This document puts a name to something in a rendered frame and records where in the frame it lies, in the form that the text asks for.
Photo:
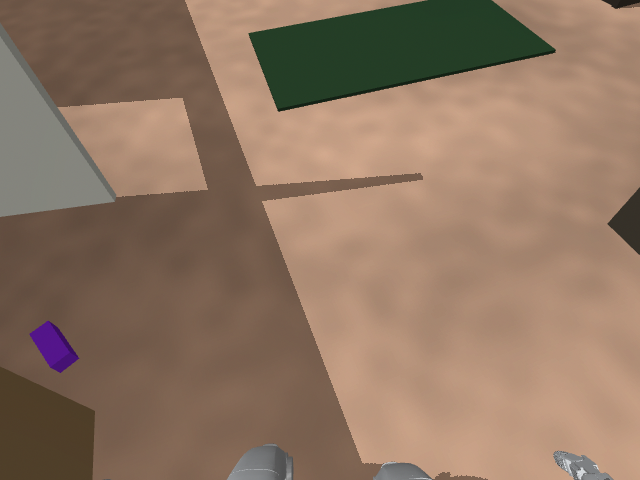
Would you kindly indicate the right robot hand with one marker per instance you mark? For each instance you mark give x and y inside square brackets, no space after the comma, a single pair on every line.
[580,468]

